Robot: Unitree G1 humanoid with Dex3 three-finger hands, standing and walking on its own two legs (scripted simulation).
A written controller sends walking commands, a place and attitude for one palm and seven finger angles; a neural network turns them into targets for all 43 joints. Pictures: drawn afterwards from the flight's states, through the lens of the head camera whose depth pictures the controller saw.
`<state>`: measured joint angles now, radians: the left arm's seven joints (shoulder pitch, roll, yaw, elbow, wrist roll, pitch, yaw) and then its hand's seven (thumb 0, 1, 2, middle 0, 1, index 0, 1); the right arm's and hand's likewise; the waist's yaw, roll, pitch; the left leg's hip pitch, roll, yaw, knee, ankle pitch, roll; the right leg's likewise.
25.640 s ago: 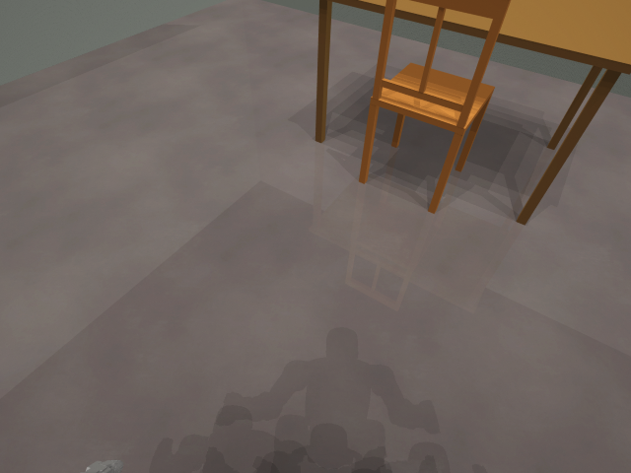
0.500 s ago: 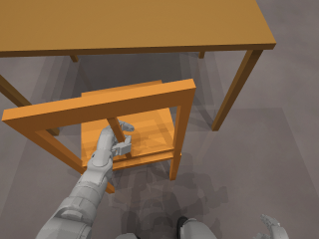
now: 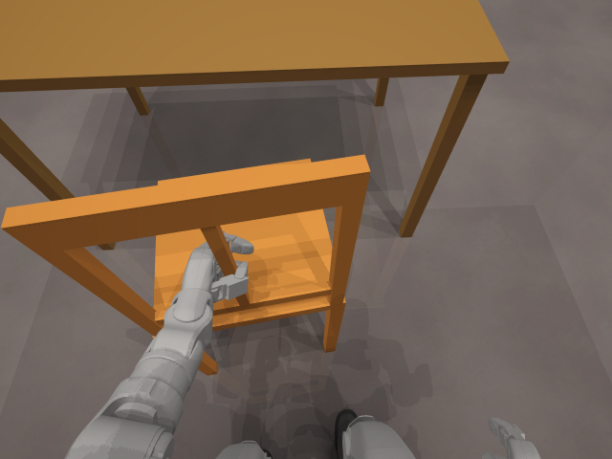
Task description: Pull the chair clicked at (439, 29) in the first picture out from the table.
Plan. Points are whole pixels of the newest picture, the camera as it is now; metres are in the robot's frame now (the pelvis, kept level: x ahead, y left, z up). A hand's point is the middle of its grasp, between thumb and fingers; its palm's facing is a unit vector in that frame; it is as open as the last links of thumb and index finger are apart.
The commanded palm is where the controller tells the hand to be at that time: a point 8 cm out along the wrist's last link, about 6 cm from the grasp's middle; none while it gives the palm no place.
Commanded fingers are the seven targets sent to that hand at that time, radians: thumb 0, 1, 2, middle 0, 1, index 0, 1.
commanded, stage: step backward, pulling the chair out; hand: left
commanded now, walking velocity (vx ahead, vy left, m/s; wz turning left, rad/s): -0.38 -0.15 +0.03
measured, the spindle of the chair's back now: (229, 268) +0.38 +0.12 -0.07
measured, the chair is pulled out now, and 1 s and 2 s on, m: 0.26 0.43 0.56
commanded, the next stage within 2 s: stop walking, hand still on the chair in 1.62 s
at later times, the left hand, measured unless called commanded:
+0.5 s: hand (242, 337) +0.27 +0.09 -0.06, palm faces -0.03 -0.99 -0.16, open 5.2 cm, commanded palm +0.26 +0.14 -0.06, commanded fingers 0.00 0.90 0.90 -0.50 -1.45 -0.50 -1.45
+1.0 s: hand (238, 398) +0.20 +0.09 -0.06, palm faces -0.01 -0.99 -0.16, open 5.2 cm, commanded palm +0.19 +0.14 -0.06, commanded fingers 0.00 0.90 0.90 -0.50 -1.45 -0.50 -1.45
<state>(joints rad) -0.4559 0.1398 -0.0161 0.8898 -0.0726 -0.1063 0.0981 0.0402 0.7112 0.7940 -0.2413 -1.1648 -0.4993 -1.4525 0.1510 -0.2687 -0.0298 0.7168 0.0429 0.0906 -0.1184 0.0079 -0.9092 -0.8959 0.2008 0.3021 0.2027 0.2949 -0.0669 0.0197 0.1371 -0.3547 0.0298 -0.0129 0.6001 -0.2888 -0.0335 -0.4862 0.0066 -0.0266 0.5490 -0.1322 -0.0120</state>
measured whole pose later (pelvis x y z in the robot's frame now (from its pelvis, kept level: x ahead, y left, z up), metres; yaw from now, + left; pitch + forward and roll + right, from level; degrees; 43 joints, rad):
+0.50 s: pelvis -0.08 -0.01 +0.00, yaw +0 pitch +3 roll +2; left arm -0.44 0.13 -0.02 0.92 -0.08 -0.12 0.09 0.04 0.71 0.79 -0.24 -1.17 -0.50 -1.45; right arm 0.17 -0.26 -0.03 0.71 0.04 0.07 -0.11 0.01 -0.91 -0.90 0.20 0.30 0.20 0.29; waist -0.05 0.00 0.12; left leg -0.31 0.01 0.01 0.57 -0.31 -0.03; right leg -0.52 0.01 -0.02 0.54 -0.13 0.00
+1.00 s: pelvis -0.14 -0.02 +0.00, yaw +1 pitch +2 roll +1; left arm -0.42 0.11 -0.03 0.96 -0.08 -0.15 0.08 0.04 0.71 0.81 -0.26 -1.18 -0.50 -1.45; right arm 0.24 -0.23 -0.02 0.73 0.02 0.07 -0.10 0.01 -0.91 -0.90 0.20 0.30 0.20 0.29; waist -0.02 0.04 0.11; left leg -0.31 0.03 0.00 0.60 -0.33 -0.04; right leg -0.43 0.04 -0.01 0.57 -0.17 -0.03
